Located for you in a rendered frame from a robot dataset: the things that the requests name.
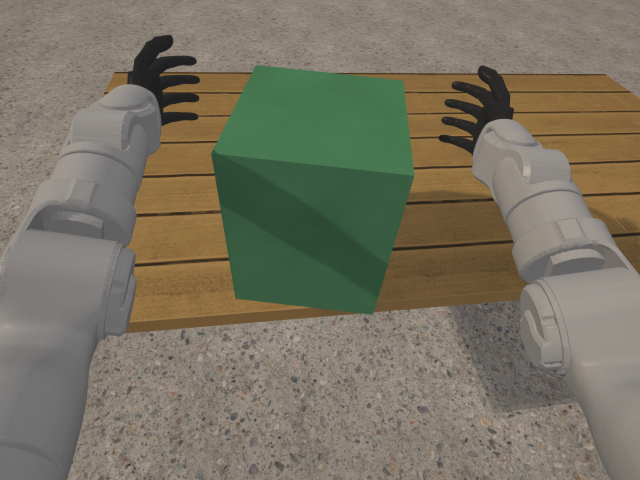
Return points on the right robot upper arm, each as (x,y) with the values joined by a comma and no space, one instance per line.
(585,327)

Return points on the left robot upper arm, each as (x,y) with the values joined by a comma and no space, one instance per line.
(60,294)

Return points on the robot right hand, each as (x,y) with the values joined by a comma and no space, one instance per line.
(496,106)

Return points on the robot left hand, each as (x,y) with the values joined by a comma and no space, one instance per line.
(146,71)

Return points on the table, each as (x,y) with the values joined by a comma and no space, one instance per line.
(452,246)

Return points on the robot right forearm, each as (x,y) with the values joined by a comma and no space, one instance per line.
(551,227)

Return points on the robot left forearm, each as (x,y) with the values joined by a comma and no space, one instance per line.
(99,170)

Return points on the carton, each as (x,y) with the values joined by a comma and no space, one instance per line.
(313,172)

